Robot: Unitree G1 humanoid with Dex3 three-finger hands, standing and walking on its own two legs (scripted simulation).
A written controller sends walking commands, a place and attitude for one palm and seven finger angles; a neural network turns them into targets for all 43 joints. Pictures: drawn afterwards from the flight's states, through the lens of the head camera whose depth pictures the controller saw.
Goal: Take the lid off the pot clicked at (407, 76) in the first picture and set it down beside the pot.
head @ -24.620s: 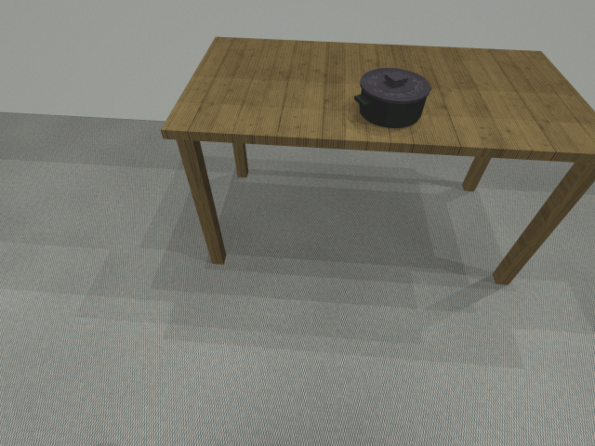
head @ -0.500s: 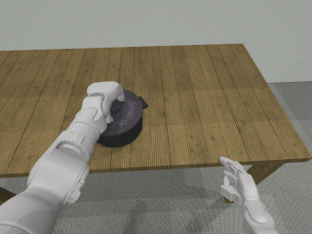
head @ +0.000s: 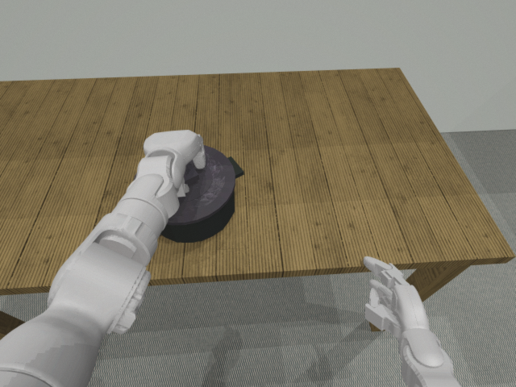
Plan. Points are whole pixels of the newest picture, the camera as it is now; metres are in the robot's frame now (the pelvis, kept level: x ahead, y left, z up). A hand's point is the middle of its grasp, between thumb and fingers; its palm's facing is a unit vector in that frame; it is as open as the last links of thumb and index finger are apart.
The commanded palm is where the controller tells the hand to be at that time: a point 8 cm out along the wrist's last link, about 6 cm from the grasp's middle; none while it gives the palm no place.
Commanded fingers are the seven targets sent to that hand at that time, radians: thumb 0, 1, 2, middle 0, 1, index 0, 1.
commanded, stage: close the fingers and squeeze the knob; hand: left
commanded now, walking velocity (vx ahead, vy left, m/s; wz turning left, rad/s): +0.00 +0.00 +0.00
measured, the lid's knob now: (182, 174) +0.49 +0.12 +0.02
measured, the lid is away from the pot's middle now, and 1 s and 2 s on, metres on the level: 0.00 0.00 0.01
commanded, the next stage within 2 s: lift the lid straight up in 0.86 s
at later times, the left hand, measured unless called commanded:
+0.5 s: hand (180, 176) +0.46 +0.12 +0.05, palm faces -0.38 -0.04 -0.92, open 7.5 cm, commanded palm +0.48 +0.11 +0.10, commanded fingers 0.00 0.39 0.93 -0.69 -1.01 -0.77 -1.06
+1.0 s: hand (179, 175) +0.46 +0.12 +0.05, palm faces -0.38 -0.07 -0.92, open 7.5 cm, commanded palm +0.48 +0.12 +0.10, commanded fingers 0.00 0.56 1.04 -0.79 -1.07 -0.90 -1.11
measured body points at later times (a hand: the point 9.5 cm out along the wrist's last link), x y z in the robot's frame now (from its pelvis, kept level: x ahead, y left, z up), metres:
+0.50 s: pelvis +0.00 +0.00 +0.00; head +0.05 -0.01 +0.44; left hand +0.48 +0.12 +0.10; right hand +0.23 -0.24 -0.04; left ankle -0.01 +0.09 -0.72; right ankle +0.00 -0.14 -0.72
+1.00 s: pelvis +0.00 +0.00 +0.00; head +0.05 -0.01 +0.44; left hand +0.48 +0.12 +0.10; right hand +0.23 -0.24 -0.04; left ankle -0.01 +0.09 -0.72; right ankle +0.00 -0.14 -0.72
